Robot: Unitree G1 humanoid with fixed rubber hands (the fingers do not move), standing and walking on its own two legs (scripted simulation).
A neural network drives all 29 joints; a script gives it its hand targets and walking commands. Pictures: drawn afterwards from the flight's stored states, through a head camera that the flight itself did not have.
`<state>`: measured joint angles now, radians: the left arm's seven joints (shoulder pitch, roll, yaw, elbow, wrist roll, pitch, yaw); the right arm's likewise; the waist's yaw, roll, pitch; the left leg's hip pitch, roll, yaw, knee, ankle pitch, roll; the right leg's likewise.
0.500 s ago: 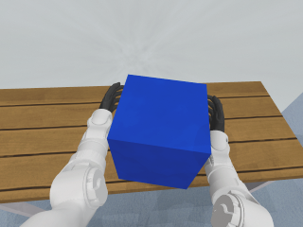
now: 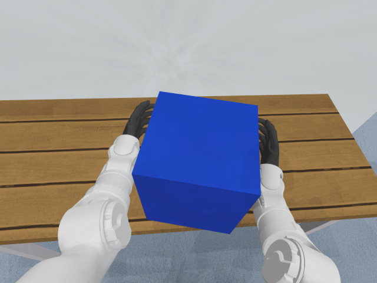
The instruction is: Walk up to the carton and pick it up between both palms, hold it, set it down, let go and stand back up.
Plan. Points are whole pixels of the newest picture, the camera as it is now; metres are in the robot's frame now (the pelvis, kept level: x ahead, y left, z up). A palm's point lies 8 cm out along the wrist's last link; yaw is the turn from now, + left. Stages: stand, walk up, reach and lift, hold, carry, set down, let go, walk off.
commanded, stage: set down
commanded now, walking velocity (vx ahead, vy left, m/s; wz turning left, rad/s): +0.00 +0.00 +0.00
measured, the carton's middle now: (197, 167) +0.36 +0.00 -0.01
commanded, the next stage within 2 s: none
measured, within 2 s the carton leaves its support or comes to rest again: neither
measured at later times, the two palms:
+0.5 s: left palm (133, 134) +0.43 +0.14 +0.03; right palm (268, 160) +0.36 -0.15 +0.03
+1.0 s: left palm (133, 135) +0.43 +0.14 +0.03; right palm (267, 160) +0.36 -0.15 +0.03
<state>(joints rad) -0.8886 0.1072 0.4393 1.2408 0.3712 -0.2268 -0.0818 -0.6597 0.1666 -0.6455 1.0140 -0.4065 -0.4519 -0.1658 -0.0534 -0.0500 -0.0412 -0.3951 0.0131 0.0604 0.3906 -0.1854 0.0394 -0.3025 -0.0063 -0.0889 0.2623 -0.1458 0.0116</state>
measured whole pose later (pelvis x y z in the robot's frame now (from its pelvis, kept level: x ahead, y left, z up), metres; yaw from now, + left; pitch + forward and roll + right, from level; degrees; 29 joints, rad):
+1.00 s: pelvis -0.01 +0.00 -0.01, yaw +0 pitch +13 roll -2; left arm -0.93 0.09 0.58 1.22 0.51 -0.25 -0.10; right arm -0.71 0.19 -0.79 1.00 -0.53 -0.47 -0.13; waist -0.06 -0.05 -0.05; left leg -0.49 0.02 0.07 0.45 -0.19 0.05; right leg -0.41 -0.01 -0.09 0.34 -0.16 0.01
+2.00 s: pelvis -0.04 +0.01 -0.02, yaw -2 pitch +17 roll -3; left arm -1.13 0.41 -0.20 1.48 -0.35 -0.19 -0.07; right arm -0.96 -0.17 -0.02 1.19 0.33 -0.11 -0.17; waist -0.13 0.00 -0.20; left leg -0.70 0.02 0.02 0.65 -0.24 0.05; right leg -0.62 0.00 -0.06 0.55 -0.22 0.02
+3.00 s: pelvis -0.03 +0.00 +0.00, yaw -3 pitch -2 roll -2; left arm -0.61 0.41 0.05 0.76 -0.21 0.14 -0.12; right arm -0.44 -0.06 -0.03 0.54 0.23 0.09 -0.28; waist -0.03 -0.03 0.03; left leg -0.20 0.02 0.06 0.45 -0.22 0.04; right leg -0.14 0.01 -0.02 0.34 -0.17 0.01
